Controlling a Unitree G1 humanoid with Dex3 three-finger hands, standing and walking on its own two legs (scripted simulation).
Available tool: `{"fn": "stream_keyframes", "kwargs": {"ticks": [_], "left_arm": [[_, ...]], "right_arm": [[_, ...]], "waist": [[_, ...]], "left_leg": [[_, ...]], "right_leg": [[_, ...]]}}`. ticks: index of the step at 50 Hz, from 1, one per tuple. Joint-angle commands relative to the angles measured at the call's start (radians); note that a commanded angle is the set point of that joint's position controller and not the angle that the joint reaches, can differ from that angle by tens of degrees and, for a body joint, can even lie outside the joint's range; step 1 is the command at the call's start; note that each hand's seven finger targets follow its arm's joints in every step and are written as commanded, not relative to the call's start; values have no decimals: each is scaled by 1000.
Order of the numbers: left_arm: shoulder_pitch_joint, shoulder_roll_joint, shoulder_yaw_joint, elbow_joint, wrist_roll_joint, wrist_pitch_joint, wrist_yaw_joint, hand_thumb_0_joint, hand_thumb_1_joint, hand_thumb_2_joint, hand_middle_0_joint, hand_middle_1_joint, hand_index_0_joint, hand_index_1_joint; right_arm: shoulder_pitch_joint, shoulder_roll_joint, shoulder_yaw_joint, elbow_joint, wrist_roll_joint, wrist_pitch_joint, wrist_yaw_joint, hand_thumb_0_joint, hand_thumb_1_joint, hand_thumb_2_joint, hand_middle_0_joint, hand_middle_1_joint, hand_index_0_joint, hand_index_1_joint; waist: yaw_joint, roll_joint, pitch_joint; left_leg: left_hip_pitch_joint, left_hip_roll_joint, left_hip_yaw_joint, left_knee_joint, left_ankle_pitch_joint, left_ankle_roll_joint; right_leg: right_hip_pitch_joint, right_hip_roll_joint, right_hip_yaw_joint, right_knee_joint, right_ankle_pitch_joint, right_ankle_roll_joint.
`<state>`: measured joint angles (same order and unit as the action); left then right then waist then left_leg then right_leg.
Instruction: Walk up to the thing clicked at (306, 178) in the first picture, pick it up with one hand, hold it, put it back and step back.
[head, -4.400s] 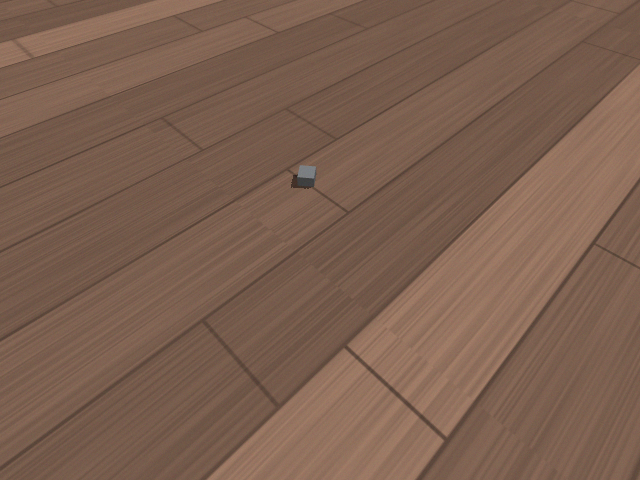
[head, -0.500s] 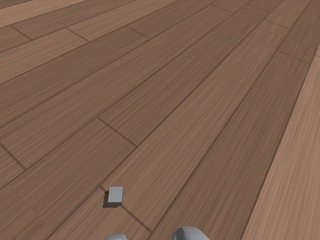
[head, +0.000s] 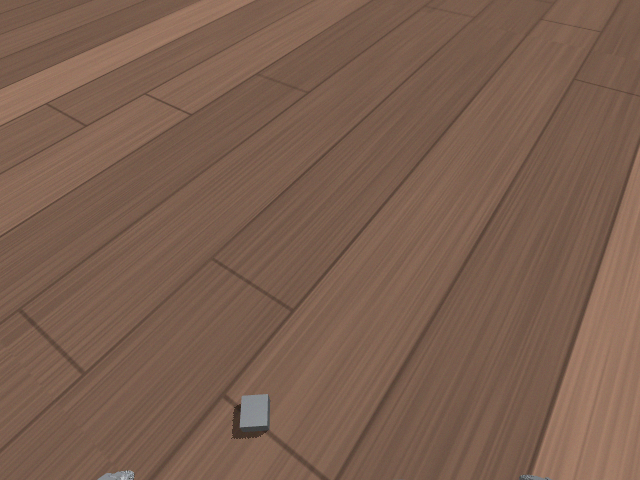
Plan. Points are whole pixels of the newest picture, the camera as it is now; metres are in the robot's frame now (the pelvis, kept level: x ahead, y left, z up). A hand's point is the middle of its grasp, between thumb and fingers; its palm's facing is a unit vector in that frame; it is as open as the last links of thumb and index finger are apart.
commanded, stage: walk up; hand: left
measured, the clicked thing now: (255, 412) +0.40 +0.22 -0.74
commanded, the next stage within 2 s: stand in 0.90 s
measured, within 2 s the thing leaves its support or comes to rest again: neither
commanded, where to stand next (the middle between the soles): +0.07 -0.01 m, yaw +2 degrees
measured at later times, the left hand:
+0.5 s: hand out of the picture +0.10 +0.25 -0.14, palm faces -0.01 -0.95 -0.31, open 7.4 cm
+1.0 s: hand out of the picture +0.10 +0.25 -0.14, palm faces +0.01 -0.95 -0.32, open 7.4 cm
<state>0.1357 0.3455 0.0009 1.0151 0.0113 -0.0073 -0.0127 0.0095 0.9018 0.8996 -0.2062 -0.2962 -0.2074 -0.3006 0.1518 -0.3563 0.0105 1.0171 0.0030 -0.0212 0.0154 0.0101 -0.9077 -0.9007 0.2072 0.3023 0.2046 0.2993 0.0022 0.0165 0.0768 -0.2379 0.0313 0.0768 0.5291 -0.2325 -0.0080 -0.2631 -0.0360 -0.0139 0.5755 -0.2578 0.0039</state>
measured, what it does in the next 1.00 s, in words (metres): stands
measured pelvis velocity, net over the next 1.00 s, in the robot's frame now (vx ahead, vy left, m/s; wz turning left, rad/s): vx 0.03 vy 0.01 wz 0.02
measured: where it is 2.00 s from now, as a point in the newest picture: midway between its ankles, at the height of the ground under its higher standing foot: outside the picture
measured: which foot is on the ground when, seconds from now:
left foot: down 0.00-1.00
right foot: down 0.00-1.00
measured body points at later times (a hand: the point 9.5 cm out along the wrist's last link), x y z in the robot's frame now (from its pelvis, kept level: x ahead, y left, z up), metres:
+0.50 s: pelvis +0.02 +0.00 +0.02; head +0.02 +0.01 +0.46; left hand +0.10 +0.30 -0.12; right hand +0.09 -0.30 -0.11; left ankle +0.03 +0.13 -0.73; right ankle +0.04 -0.12 -0.73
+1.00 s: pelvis +0.03 +0.01 +0.02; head +0.04 +0.01 +0.47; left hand +0.10 +0.30 -0.12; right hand +0.13 -0.29 -0.11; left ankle +0.03 +0.13 -0.73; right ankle +0.04 -0.12 -0.73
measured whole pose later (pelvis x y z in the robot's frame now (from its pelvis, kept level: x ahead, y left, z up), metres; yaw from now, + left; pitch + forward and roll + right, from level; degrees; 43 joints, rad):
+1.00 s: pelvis +0.03 +0.01 +0.02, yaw +1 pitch -2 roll +0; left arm 0.09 0.33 0.01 1.17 0.01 -0.01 -0.01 0.01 0.90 0.90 -0.21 -0.30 -0.21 -0.30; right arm 0.07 -0.35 0.00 1.16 -0.01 -0.02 0.01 0.01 -0.91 -0.90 0.21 0.30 0.20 0.30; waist 0.00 -0.01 0.04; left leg -0.10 0.03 0.06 0.31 -0.16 -0.01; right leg -0.10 -0.03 -0.04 0.31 -0.17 0.02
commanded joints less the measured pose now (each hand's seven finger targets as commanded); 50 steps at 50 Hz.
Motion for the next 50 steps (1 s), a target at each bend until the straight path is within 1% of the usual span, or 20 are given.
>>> {"fn": "stream_keyframes", "kwargs": {"ticks": [1,2,4,5,8,10,13,15,16,19,20,24,25,27,32,34,38,44,46,50], "left_arm": [[-95,234,54,-41,-5,-16,10,0,900,900,-200,-300,-200,-300],[-87,228,53,-31,-7,-17,9,0,900,900,-200,-300,-200,-300],[-92,224,51,-16,-8,-18,6,0,900,900,-200,-300,-200,-300],[-96,222,51,-9,-8,-19,6,0,900,900,-200,-300,-200,-300],[-106,216,49,13,-13,-18,5,0,900,900,-200,-300,-200,-300],[-104,212,49,26,-15,-16,5,0,900,900,-200,-300,-200,-300],[-122,208,47,40,-12,-12,5,0,900,900,-200,-300,-200,-300],[-114,206,44,53,-13,-10,4,0,900,900,-200,-300,-200,-300],[-126,207,44,57,-10,-9,4,0,900,900,-200,-300,-200,-300],[-131,205,43,72,-9,-9,3,0,900,900,-200,-300,-200,-300],[-121,204,42,74,-10,-9,3,0,900,900,-200,-300,-200,-300],[-132,204,43,88,-8,-11,4,0,900,900,-200,-300,-200,-300],[-123,203,43,89,-8,-11,4,0,900,900,-200,-300,-200,-300],[-124,204,43,91,-6,-13,5,0,900,900,-200,-300,-200,-300],[-121,207,46,101,-5,-13,7,0,900,900,-200,-300,-200,-300],[-107,203,45,102,-6,-14,7,0,900,900,-200,-300,-200,-300],[-113,203,45,105,-2,-15,10,0,900,900,-200,-300,-200,-300],[-101,202,49,98,-2,-14,13,0,900,900,-200,-300,-200,-300],[-96,207,45,91,-4,-23,16,0,900,900,-200,-300,-200,-300],[-92,209,44,89,-3,-22,18,0,900,900,-200,-300,-200,-300]], "right_arm": [[-37,-228,-53,-8,-9,-25,-12,0,-900,-900,200,300,200,300],[-46,-226,-49,1,-11,-27,-11,0,-900,-900,200,300,200,300],[-49,-221,-43,22,-13,-32,-12,0,-900,-900,200,300,200,300],[-49,-222,-42,30,-14,-36,-13,0,-900,-900,200,300,200,300],[-63,-221,-40,51,-14,-42,-17,0,-900,-900,200,300,200,300],[-69,-222,-41,59,-13,-43,-20,0,-900,-900,200,300,200,300],[-78,-228,-44,71,-14,-43,-24,0,-900,-900,200,300,200,300],[-91,-226,-44,73,-13,-41,-24,0,-900,-900,200,300,200,300],[-90,-225,-44,76,-14,-40,-25,0,-900,-900,200,300,200,300],[-90,-228,-45,86,-13,-36,-26,0,-900,-900,200,300,200,300],[-98,-225,-44,83,-13,-36,-25,0,-900,-900,200,300,200,300],[-98,-225,-48,91,-11,-33,-25,0,-900,-900,200,300,200,300],[-101,-227,-48,88,-10,-32,-25,0,-900,-900,200,300,200,300],[-104,-224,-47,89,-11,-30,-24,0,-900,-900,200,300,200,300],[-111,-221,-50,95,-10,-25,-25,0,-900,-900,200,300,200,300],[-120,-215,-48,93,-10,-26,-23,0,-900,-900,200,300,200,300],[-123,-213,-52,94,-9,-22,-24,0,-900,-900,200,300,200,300],[-127,-209,-52,94,-12,-21,-25,0,-900,-900,200,300,200,300],[-137,-203,-49,88,-14,-17,-25,0,-900,-900,200,300,200,300],[-138,-200,-47,86,-11,-16,-25,0,-900,-900,200,300,200,300]], "waist": [[-5,-90,-38],[3,-71,-39],[8,-61,-51],[6,-38,-72],[9,-5,-97],[11,11,-117],[4,22,-126],[9,26,-114],[2,19,-104],[-2,9,-97],[1,14,-96],[-10,-13,-110],[-7,-10,-112],[-9,-24,-110],[-12,-31,-94],[-4,-29,-108],[-10,-36,-117],[-5,-20,-120],[-3,18,-126],[-2,0,-129]], "left_leg": [[29,85,-126,-163,-69,36],[27,90,-132,-177,-66,36],[31,89,-127,-193,-27,31],[36,95,-126,-202,8,29],[48,106,-131,-226,68,27],[62,114,-130,-230,114,28],[62,121,-128,-247,116,29],[75,123,-129,-254,116,31],[61,120,-130,-258,96,31],[73,120,-129,-263,82,30],[85,122,-129,-265,82,30],[114,119,-123,-255,114,28],[127,122,-122,-252,123,29],[124,117,-119,-251,115,29],[129,115,-126,-262,108,24],[144,116,-125,-261,129,25],[150,113,-124,-258,161,24],[151,115,-116,-259,189,21],[154,124,-121,-261,243,15],[166,125,-123,-267,266,13]], "right_leg": [[-32,-104,157,-258,-150,-51],[-19,-99,151,-261,-129,-50],[22,-99,148,-274,-74,-49],[59,-100,138,-267,-17,-49],[106,-94,116,-251,93,-44],[137,-90,102,-244,140,-43],[160,-91,92,-249,170,-39],[143,-88,90,-256,158,-34],[143,-88,91,-265,148,-33],[137,-91,96,-281,142,-32],[128,-90,93,-282,136,-30],[123,-92,95,-300,152,-27],[124,-92,90,-301,151,-27],[127,-96,94,-312,160,-24],[112,-92,91,-322,127,-23],[120,-94,90,-318,154,-20],[139,-95,80,-319,192,-14],[157,-100,77,-315,219,-16],[175,-112,84,-304,268,-14],[177,-107,73,-299,275,-11]]}}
